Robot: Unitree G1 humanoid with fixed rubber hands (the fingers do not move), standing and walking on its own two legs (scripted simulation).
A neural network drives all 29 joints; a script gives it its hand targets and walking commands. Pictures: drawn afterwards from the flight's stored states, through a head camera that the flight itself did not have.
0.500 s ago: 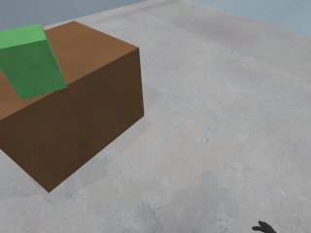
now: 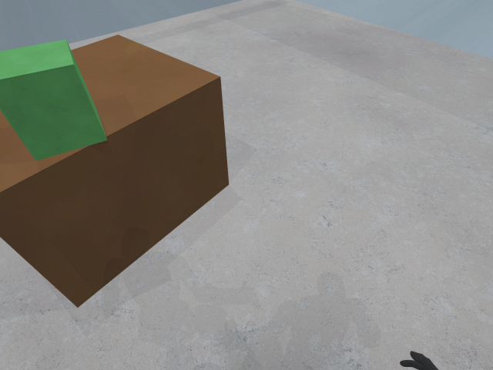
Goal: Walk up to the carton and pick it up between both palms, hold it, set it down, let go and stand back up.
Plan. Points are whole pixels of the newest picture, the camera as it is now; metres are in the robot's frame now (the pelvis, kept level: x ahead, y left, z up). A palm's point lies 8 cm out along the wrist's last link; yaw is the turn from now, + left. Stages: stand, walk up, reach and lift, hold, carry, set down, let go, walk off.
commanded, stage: walk up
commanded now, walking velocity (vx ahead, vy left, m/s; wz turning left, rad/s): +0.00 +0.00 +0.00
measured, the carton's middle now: (51, 100) +0.87 +0.59 +0.01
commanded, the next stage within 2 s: none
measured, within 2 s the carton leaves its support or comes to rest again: neither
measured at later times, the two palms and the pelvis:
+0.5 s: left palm out of the picture +0.14 +0.44 -0.09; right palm out of the picture +0.15 -0.25 -0.09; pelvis +0.03 +0.08 -0.02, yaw +7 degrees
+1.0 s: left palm out of the picture +0.09 +0.42 -0.05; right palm (346, 265) +0.35 -0.20 -0.10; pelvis +0.17 +0.08 +0.00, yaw +22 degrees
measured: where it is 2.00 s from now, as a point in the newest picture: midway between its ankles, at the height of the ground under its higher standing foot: (197, 330)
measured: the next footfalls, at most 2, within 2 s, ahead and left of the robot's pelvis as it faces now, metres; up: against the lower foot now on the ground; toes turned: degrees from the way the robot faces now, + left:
left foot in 0.46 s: +0.11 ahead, +0.24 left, +0.00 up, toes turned +8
right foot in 0.80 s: +0.24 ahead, +0.02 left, +0.00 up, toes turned +19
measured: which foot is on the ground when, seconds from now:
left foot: down 0.00-0.18, up 0.20-0.44, down 0.46-0.82, up 0.84-1.00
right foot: down 0.00-0.46, up 0.48-0.78, down 0.80-1.00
